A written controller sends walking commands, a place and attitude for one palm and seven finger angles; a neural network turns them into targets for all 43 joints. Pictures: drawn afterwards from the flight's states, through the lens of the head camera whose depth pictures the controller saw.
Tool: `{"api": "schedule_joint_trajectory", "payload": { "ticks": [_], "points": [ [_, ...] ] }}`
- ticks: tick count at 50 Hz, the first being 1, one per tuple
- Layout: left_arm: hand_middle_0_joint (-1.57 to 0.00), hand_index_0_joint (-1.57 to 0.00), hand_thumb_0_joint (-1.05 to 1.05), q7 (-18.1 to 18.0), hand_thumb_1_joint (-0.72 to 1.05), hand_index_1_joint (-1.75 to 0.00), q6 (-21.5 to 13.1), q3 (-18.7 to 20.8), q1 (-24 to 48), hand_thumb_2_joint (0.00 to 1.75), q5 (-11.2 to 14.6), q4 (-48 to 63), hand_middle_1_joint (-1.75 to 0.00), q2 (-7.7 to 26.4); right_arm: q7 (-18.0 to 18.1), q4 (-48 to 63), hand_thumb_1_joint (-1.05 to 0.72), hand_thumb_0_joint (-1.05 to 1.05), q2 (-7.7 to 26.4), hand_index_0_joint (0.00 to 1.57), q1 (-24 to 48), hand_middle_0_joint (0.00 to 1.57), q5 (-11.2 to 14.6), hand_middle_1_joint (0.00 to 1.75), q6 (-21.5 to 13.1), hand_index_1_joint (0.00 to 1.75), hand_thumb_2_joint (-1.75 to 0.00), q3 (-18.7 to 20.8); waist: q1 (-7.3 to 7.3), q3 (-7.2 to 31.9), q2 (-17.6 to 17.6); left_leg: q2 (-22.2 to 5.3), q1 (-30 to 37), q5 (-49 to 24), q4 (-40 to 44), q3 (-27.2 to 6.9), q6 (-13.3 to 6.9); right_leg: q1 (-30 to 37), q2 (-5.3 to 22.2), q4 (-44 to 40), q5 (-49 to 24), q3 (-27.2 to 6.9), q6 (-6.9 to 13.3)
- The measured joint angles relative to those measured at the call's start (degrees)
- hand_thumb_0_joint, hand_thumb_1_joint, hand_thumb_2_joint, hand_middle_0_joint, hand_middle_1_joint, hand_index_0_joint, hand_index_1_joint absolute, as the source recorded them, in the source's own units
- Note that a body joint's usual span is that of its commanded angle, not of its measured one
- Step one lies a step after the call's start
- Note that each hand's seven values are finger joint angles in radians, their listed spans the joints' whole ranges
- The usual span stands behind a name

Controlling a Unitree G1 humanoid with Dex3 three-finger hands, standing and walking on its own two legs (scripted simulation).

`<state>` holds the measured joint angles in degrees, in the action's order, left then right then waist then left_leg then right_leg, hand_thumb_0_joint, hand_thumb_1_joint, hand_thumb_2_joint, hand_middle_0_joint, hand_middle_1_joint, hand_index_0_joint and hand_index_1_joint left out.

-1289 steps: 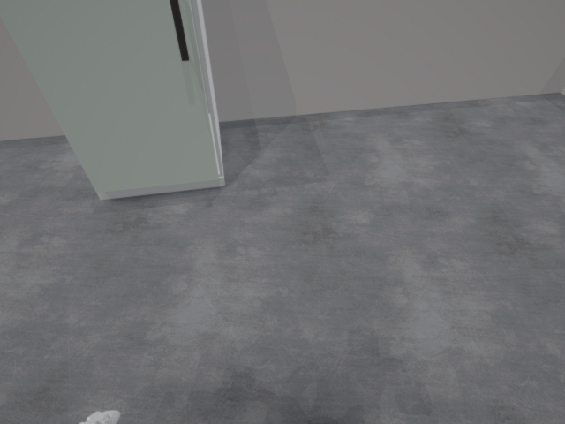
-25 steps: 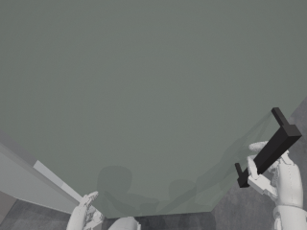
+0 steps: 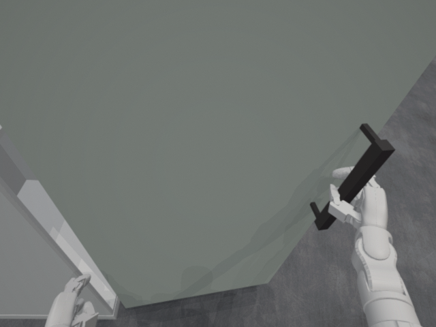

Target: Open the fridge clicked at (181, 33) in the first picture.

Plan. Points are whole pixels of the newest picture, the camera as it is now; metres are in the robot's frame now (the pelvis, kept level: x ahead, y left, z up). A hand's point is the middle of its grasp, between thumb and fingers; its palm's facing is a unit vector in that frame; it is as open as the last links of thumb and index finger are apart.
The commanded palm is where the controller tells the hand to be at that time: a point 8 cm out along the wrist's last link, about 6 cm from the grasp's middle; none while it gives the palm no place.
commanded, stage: stop walking and hold the door back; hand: right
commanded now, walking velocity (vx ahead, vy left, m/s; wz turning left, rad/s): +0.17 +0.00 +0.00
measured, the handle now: (341, 183) +0.38 -0.23 +0.07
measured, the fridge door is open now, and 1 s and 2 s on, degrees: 80 74 74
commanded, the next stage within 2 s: loosen the grip on the handle in 0.62 s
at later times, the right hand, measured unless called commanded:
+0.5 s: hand (329, 187) +0.37 -0.20 +0.07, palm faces +0.14 +0.96 -0.25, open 5.9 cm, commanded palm +0.34 -0.25 +0.06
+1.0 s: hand (336, 181) +0.39 -0.22 +0.06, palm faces +0.17 +0.97 -0.19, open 9.6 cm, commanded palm +0.35 -0.26 +0.07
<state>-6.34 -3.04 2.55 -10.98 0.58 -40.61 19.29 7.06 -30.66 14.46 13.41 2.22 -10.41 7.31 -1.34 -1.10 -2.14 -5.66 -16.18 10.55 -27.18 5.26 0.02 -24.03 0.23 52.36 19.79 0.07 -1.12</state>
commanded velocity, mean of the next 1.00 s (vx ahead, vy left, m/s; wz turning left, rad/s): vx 0.03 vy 0.05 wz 0.00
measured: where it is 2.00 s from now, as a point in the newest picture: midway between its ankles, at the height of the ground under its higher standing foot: outside the picture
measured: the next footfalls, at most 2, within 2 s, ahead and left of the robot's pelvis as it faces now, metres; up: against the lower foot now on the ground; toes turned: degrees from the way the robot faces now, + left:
right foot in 0.12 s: +0.05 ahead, -0.14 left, +0.00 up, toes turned +0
left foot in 0.48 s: +0.08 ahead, +0.08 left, +0.00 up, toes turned +7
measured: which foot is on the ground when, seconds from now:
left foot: down 0.00-0.14, up 0.16-0.46, down 0.48-1.00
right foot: up 0.00-0.10, down 0.12-1.00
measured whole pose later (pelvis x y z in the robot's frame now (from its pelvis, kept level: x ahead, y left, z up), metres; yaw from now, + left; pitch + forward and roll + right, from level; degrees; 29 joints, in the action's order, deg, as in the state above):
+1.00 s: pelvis +0.00 -0.04 -0.02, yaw +3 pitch +4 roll +0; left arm -0.1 -7.0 -0.5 -14.5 0.9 -36.6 13.9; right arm 4.0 -30.8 16.9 21.8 1.0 -7.4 9.8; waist 0.6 1.8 1.6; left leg -1.9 -25.6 14.3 -35.7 3.4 -0.4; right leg -22.3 0.2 36.5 18.4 3.8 1.5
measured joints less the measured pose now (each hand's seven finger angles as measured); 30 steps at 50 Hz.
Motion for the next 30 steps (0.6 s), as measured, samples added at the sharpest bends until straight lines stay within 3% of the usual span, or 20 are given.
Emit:
{"api": "schedule_joint_trajectory", "payload": {
  "ticks": [4, 7, 10, 13, 16, 20, 24, 26, 30],
  "points": [
    [-0.20, -0.20, 0.01, -0.1, 0.90, -0.30, -0.4, 0.0, -1.2, 0.90, 0.0, 0.4, -0.30, -0.3, -0.6, -2.9, -0.62, -0.03, -0.5, 0.44, 5.4, 0.42, -0.9, 1.38, -0.3, 1.40, -0.81, -0.2, 0.43, -0.1, 1.9, -0.7, -1.7, -1.8, 1.0, -0.3, 0.2, 7.2, 0.4, -15.1, 2.2, 3.6, 1.2],
    [-0.20, -0.20, 0.01, 0.1, 0.90, -0.30, -0.7, -0.4, -1.9, 0.90, -0.1, 1.4, -0.30, -1.5, -1.4, -3.1, -0.63, -0.01, -0.3, 0.44, 8.0, 0.43, -1.3, 1.39, -0.8, 1.40, -0.81, -0.2, 1.67, -0.7, 2.5, -0.3, -3.7, -0.8, -1.8, -0.8, 1.0, 12.9, 0.1, -25.9, -3.3, 5.3, 2.3],
    [-0.20, -0.20, 0.01, 0.5, 0.90, -0.30, -0.7, -1.3, -2.8, 0.90, 0.2, 2.3, -0.30, -4.7, -1.1, -2.6, -0.65, -0.01, 0.5, 0.43, 8.3, 0.44, -0.8, 1.39, -0.4, 1.40, -0.80, 0.0, 2.97, -2.1, 3.3, 1.7, -7.1, 9.9, -13.3, -3.1, 0.6, 13.5, 0.3, -25.2, -4.3, 6.2, 2.9],
    [-0.20, -0.20, 0.01, 1.0, 0.90, -0.30, -0.4, -2.8, -5.2, 0.90, 0.5, 1.9, -0.30, -7.7, -1.4, -2.1, -0.66, -0.01, 0.8, 0.41, 8.0, 0.44, -1.0, 1.40, 0.6, 1.40, -0.79, -0.4, 4.33, -2.5, 1.6, 4.4, -9.5, 11.7, -21.5, -2.2, 0.8, 14.3, 1.8, -26.8, -4.5, 5.0, 3.0],
    [-0.20, -0.20, 0.01, 1.6, 0.90, -0.30, 0.4, -4.3, -7.2, 0.90, 0.6, 0.8, -0.30, -10.0, -1.7, 0.1, -0.67, 0.00, 0.9, 0.41, 7.8, 0.43, -0.5, 1.39, 2.0, 1.40, -0.78, -1.4, 3.27, -3.4, 1.2, 5.2, -9.6, 9.4, -20.8, -1.2, 0.8, 15.1, 2.7, -27.8, -4.8, 5.1, 2.8],
    [-0.21, -0.21, 0.00, 1.3, 0.94, -0.30, 0.7, -4.2, -7.2, 0.90, 0.6, 0.6, -0.30, -9.7, -2.4, 4.1, -0.67, -0.01, 2.0, 0.40, 5.8, 0.43, 0.3, 1.39, 2.8, 1.40, -0.77, -1.1, 2.49, -4.4, 1.4, 5.2, -7.3, 6.6, -14.2, -0.8, 0.8, 15.2, 2.7, -26.7, -3.7, 6.0, 2.3],
    [-0.21, -0.21, 0.00, 1.5, 0.93, -0.30, 0.9, -4.7, -6.3, 0.90, 0.9, 1.2, -0.30, -8.6, -3.1, 6.7, -0.65, -0.02, 3.8, 0.39, 4.0, 0.44, 0.4, 1.40, 2.8, 1.40, -0.77, -0.3, 1.86, -4.5, 2.0, 5.5, -0.5, -0.2, -1.7, -0.4, 0.0, 13.6, 2.6, -21.2, -0.1, 6.6, 1.4],
    [-0.21, -0.21, 0.00, 1.6, 0.92, -0.30, 1.0, -4.2, -4.2, 0.90, 1.2, 1.0, -0.30, -7.2, -2.8, 6.3, -0.64, -0.03, 3.5, 0.39, 4.0, 0.44, 0.2, 1.40, 2.2, 1.40, -0.78, 0.7, 2.08, -5.0, -0.3, 6.9, -0.5, 0.7, -2.3, 0.4, -2.1, 11.5, 4.2, -16.1, 1.7, 5.5, 1.0],
    [-0.21, -0.20, 0.01, 1.5, 0.91, -0.30, 0.9, -2.9, -0.6, 0.90, 1.7, 0.6, -0.30, -5.2, -2.7, 3.0, -0.63, -0.03, 2.1, 0.40, 6.1, 0.45, 0.7, 1.40, 1.6, 1.40, -0.79, 1.1, 1.75, -5.1, -0.4, 6.2, -0.9, 2.1, -3.7, 0.6, -2.8, 5.9, 1.5, -3.3, 8.7, 0.9, 0.3]
  ]
}}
